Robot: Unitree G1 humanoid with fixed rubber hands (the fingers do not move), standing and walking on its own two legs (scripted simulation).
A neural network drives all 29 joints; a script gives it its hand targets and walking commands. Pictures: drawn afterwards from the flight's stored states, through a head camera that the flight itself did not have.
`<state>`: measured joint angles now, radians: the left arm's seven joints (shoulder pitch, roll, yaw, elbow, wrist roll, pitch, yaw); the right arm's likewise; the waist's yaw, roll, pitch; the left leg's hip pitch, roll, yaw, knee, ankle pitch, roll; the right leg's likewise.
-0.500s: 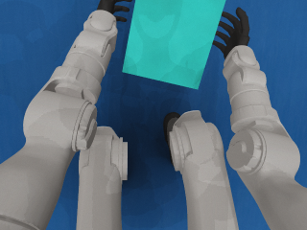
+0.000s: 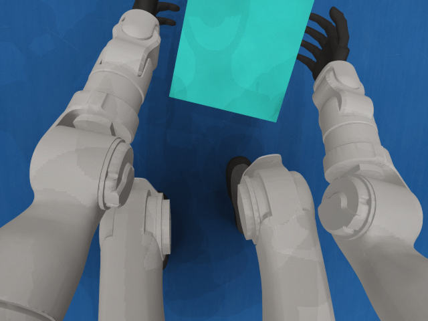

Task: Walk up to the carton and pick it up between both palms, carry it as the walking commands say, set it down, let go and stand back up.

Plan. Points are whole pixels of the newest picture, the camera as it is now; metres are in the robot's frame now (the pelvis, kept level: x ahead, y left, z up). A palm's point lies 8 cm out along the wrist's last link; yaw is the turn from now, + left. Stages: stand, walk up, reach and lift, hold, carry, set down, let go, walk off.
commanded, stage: set down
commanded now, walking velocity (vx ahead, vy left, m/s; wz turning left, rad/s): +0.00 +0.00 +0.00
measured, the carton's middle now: (232, 43) +0.52 -0.12 -0.27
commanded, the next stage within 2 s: none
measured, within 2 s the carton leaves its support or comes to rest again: rests again in 0.44 s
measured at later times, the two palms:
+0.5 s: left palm (147, 19) +0.55 +0.03 -0.19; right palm (325, 68) +0.45 -0.25 -0.18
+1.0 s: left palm (132, 7) +0.56 +0.05 -0.17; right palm (349, 67) +0.45 -0.29 -0.16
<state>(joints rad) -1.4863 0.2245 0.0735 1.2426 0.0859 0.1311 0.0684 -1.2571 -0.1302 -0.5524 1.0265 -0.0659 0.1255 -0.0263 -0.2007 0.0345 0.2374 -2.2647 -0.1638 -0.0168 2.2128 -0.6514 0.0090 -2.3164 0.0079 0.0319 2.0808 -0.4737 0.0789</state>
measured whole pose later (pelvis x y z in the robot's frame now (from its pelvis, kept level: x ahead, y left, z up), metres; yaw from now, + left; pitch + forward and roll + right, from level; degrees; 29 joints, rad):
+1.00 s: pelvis -0.01 -0.01 +0.00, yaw -1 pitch +39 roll -4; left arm -1.44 0.39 -0.14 1.06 -0.12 0.09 0.09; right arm -1.23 -0.21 -0.34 1.04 0.22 -0.01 -0.12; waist -0.20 0.00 0.31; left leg -2.25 -0.09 -0.04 2.22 -0.64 0.00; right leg -2.31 -0.01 -0.03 2.07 -0.44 0.02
